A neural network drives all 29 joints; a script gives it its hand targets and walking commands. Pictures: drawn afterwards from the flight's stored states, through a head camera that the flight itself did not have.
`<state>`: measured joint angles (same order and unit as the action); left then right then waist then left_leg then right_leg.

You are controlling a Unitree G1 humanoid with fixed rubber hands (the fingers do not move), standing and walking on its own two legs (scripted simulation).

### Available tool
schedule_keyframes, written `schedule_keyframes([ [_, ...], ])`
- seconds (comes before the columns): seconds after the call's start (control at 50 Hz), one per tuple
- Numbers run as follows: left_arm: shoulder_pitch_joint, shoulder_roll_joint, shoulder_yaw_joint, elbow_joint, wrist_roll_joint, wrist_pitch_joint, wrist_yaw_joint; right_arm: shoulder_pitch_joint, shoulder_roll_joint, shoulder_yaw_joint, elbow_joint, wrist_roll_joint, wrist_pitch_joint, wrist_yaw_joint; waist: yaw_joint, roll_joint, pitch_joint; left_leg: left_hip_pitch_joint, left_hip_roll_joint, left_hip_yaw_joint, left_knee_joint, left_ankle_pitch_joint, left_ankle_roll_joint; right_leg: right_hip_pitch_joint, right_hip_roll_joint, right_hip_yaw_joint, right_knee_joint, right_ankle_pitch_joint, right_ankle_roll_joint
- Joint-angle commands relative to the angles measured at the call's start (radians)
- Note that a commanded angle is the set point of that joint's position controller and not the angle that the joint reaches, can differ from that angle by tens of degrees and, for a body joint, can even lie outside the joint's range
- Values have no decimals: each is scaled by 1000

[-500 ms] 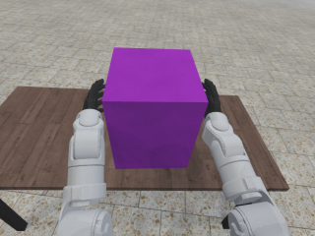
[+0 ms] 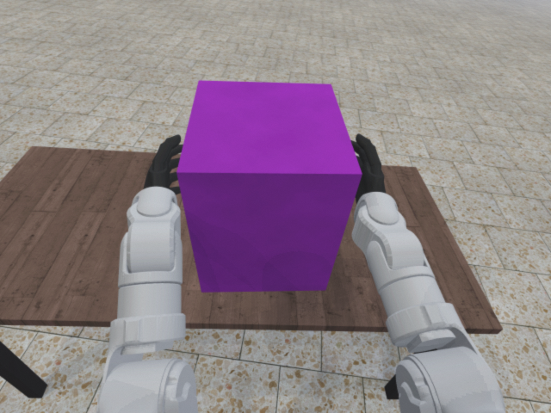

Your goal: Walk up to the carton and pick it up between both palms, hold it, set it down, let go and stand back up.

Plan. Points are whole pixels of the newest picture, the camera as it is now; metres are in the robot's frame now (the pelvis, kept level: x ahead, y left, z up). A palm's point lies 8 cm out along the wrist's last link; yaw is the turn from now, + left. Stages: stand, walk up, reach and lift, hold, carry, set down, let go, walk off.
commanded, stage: hold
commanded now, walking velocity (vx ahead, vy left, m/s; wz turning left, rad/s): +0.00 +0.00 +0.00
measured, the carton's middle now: (265, 190) +0.40 +0.01 +0.13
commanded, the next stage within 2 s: none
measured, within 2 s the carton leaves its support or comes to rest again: neither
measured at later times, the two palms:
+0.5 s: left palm (156, 192) +0.36 +0.17 +0.16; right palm (362, 192) +0.36 -0.12 +0.17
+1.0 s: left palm (159, 193) +0.36 +0.16 +0.16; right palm (365, 191) +0.36 -0.13 +0.17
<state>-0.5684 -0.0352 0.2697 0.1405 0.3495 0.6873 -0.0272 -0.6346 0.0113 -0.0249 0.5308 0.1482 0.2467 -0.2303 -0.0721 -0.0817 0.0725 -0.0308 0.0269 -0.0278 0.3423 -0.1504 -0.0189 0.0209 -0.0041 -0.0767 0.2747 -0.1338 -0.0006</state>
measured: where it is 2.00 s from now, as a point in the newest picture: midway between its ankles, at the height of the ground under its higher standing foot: outside the picture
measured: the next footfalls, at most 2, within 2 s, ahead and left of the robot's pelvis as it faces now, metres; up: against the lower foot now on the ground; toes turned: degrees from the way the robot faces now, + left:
none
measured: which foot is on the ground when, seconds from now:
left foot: down 0.00-1.00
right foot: down 0.00-1.00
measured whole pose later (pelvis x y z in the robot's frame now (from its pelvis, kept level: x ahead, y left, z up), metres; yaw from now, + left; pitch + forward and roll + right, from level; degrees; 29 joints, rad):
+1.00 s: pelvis +0.00 +0.00 +0.00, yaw +0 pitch -10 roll -1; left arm -0.54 -0.04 0.27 0.11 0.35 0.69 -0.03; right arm -0.62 0.00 0.01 0.51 0.17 0.25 -0.24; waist -0.07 -0.08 0.08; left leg -0.01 0.03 -0.02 0.35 -0.16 -0.02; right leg 0.04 0.00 -0.07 0.27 -0.14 0.00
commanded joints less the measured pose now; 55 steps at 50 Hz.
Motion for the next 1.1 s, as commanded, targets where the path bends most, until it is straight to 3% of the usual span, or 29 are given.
schedule_keyframes([
  [0.0,-711,-573,-471,-112,-155,-84,-132,-776,559,349,-288,38,-64,125,-20,100,-394,73,-70,63,-50,121,5,73,47,-20,-28,46,37],
  [0.04,-713,-566,-465,-110,-156,-83,-138,-786,562,345,-298,34,-70,125,-15,99,-418,65,-72,64,-52,110,13,86,42,-17,-22,57,43],
  [0.14,-676,-552,-463,-123,-150,-86,-140,-791,570,403,-341,63,-75,112,1,84,-456,107,-81,62,-12,235,2,134,48,-17,-7,192,53],
  [0.16,-654,-570,-485,-140,-160,-85,-140,-780,567,404,-364,71,-77,108,-16,93,-472,119,-79,57,-4,258,-4,141,51,-18,-7,220,51],
  [0.32,-640,-563,-477,-143,-146,-75,-138,-725,550,389,-329,69,-54,114,-10,107,-378,92,-73,58,-32,206,-8,101,53,-22,-21,120,36],
  [0.4,-681,-579,-499,-158,-158,-71,-138,-745,539,362,-324,59,-60,125,-25,124,-364,94,-59,55,-48,177,-16,70,60,-31,-25,57,29],
  [0.44,-674,-583,-509,-159,-168,-77,-134,-760,546,370,-361,56,-70,126,-28,105,-407,115,-61,59,-31,214,-12,82,61,-27,-21,105,35],
  [0.48,-653,-592,-536,-202,-175,-79,-128,-728,543,392,-369,74,-71,119,-39,132,-440,149,-60,48,-3,311,-27,98,67,-24,-7,177,30],
  [0.6,-662,-574,-524,-187,-178,-78,-130,-731,522,374,-363,65,-67,121,-39,122,-422,134,-61,50,-15,267,-29,90,63,-29,-13,137,32],
  [0.74,-604,-560,-494,-161,-152,-70,-127,-737,540,421,-377,77,-67,116,1,95,-416,116,-66,59,-13,276,-8,122,58,-16,-12,178,36],
  [0.78,-612,-563,-483,-161,-150,-66,-135,-718,540,409,-356,72,-58,112,-15,91,-408,113,-66,57,-17,264,-7,127,57,-16,-14,178,38],
  [0.86,-651,-549,-478,-158,-160,-74,-140,-777,557,424,-384,80,-64,109,6,82,-426,94,-74,63,-15,241,5,132,53,-13,-10,185,47],
  [0.88,-664,-557,-485,-166,-163,-78,-138,-755,555,412,-360,75,-59,112,-5,87,-411,99,-68,61,-21,239,2,120,56,-17,-11,168,43],
  [0.92,-682,-554,-491,-179,-165,-81,-134,-773,576,420,-375,81,-63,115,6,91,-426,98,-72,63,-20,232,8,117,54,-16,-14,154,43],
  [1.0,-698,-564,-497,-151,-166,-85,-132,-749,560,373,-326,56,-61,120,-21,111,-399,93,-70,63,-40,154,-1,76,46,-12,-23,86,38],
  [1.08,-677,-569,-494,-145,-156,-78,-131,-733,553,365,-304,53,-58,119,-26,119,-404,99,-71,62,-36,176,-5,95,47,-16,-19,111,38],
])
